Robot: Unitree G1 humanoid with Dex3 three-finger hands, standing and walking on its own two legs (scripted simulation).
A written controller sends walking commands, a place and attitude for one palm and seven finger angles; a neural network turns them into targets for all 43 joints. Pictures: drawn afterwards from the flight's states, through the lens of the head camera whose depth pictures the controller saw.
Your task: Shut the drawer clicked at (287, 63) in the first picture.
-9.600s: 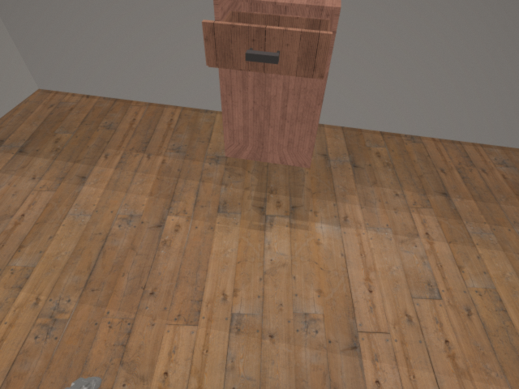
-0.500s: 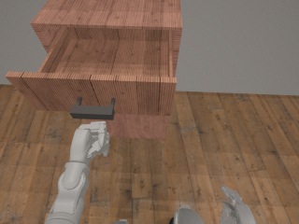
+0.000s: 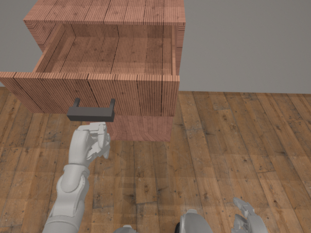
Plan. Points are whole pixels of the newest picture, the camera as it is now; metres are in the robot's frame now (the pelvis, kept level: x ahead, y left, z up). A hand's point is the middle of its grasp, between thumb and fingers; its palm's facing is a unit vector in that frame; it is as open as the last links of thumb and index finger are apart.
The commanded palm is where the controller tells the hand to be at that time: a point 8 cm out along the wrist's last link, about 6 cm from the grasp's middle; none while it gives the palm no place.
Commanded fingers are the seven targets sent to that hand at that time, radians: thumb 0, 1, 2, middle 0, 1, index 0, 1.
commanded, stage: push the drawer shut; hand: left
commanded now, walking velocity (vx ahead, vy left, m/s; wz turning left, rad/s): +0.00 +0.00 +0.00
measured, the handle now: (93, 107) +0.43 +0.18 +0.04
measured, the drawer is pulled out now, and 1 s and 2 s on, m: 0.23 0.15 0.02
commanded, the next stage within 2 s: none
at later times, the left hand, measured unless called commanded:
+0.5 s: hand (107, 130) +0.36 +0.13 +0.04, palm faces -0.04 -1.00 -0.06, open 3.0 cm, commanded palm +0.36 +0.19 +0.05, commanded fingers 0.00 0.90 0.90 -1.40 -1.60 -1.40 -1.60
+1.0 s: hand (112, 107) +0.44 +0.13 +0.04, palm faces -0.04 -1.00 -0.06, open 3.1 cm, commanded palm +0.42 +0.19 +0.05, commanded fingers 0.00 0.90 0.90 -1.40 -1.60 -1.40 -1.60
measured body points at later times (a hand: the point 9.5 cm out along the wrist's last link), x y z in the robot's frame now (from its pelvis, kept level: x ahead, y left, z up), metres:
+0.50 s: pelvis -0.01 +0.00 +0.00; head +0.08 -0.01 +0.44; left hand +0.36 +0.19 +0.04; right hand +0.12 -0.25 -0.12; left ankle -0.04 +0.13 -0.68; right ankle +0.07 -0.11 -0.68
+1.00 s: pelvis -0.02 +0.00 -0.01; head +0.09 +0.00 +0.43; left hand +0.43 +0.18 +0.04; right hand +0.03 -0.26 -0.13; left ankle -0.04 +0.13 -0.68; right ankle +0.07 -0.11 -0.68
